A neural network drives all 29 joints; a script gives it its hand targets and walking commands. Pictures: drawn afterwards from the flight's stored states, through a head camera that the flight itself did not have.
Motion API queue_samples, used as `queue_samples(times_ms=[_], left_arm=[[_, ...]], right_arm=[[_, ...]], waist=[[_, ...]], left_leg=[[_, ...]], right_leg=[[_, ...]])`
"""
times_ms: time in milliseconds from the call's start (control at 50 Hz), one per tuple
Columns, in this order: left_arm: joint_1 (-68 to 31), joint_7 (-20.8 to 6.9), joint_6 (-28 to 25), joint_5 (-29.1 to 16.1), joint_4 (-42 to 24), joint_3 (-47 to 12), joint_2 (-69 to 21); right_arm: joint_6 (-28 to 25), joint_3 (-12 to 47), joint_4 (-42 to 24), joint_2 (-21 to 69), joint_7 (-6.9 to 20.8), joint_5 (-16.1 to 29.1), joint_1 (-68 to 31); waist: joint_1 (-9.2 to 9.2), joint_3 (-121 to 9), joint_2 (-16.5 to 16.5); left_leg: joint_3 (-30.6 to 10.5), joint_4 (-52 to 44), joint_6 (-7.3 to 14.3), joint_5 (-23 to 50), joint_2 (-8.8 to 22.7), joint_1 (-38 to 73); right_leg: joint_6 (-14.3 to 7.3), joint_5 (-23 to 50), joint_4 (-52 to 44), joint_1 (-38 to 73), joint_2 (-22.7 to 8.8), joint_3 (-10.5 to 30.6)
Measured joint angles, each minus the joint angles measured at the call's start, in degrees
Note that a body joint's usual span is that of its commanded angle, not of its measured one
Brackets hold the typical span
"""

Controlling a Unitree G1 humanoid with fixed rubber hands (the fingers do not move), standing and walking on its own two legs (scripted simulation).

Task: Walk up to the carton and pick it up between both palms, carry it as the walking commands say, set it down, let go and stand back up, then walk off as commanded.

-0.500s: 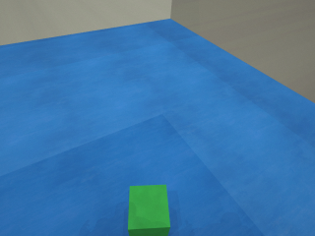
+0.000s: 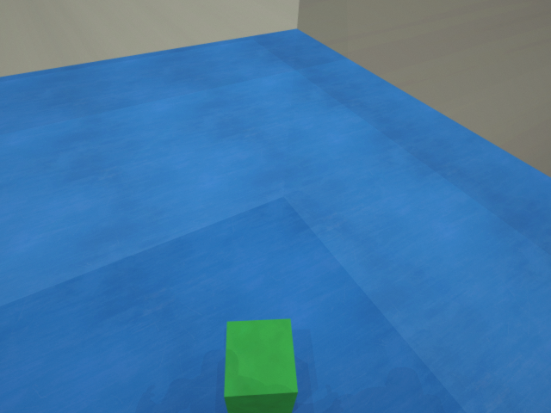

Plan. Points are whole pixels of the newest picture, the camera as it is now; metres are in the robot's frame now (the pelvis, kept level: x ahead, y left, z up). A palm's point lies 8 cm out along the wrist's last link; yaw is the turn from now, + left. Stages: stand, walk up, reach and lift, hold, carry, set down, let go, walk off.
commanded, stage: stand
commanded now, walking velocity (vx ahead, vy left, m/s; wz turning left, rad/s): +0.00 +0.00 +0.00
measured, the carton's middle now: (259, 369) +0.41 +0.03 -0.66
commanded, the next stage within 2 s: walk off in 0.16 s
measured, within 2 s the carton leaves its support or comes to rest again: neither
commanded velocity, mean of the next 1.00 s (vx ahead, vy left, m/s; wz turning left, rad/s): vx -0.11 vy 0.00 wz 0.00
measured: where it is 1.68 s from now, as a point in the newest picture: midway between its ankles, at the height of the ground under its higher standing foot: outside the picture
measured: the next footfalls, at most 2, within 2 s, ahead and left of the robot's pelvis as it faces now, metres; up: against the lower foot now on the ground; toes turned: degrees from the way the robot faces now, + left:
right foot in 0.80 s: -0.08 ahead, -0.16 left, +0.00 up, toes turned -1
left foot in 1.12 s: -0.15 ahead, +0.06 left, +0.00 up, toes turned +1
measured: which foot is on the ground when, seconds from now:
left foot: down 0.00-0.80, up 0.82-1.00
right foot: down 0.00-0.58, up 0.60-0.78, down 0.80-1.00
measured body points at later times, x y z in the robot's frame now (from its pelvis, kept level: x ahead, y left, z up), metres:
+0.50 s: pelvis -0.01 +0.00 +0.00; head +0.00 +0.01 +0.44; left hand +0.07 +0.31 -0.13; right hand +0.07 -0.31 -0.13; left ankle +0.00 +0.10 -0.75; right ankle -0.02 -0.12 -0.75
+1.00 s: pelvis -0.12 -0.07 +0.00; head -0.11 -0.10 +0.44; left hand -0.06 +0.21 -0.13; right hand -0.07 -0.35 -0.16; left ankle -0.16 +0.08 -0.69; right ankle -0.12 -0.16 -0.75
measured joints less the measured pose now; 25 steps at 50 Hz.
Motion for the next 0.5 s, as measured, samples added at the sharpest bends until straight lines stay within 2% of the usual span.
queue_samples(times_ms=[380,500], left_arm=[[-0.9,-0.1,0.1,-0.4,1.6,-0.3,0.2],[-0.8,0.4,2.3,-0.7,1.4,-0.1,-1.0]], right_arm=[[0.1,0.1,1.3,-0.2,0.1,0.4,-0.7],[2.6,-0.3,1.3,1.1,-0.1,0.7,-0.7]], waist=[[0.00,0.3,0.0],[0.11,2.1,-0.1]], left_leg=[[0.0,-0.7,0.0,0.5,0.0,0.1],[0.2,3.9,0.0,-0.5,-0.2,-4.1]], right_leg=[[0.2,0.5,-0.7,0.1,-0.1,0.0],[0.3,-1.0,5.0,-4.6,-0.2,-0.1]])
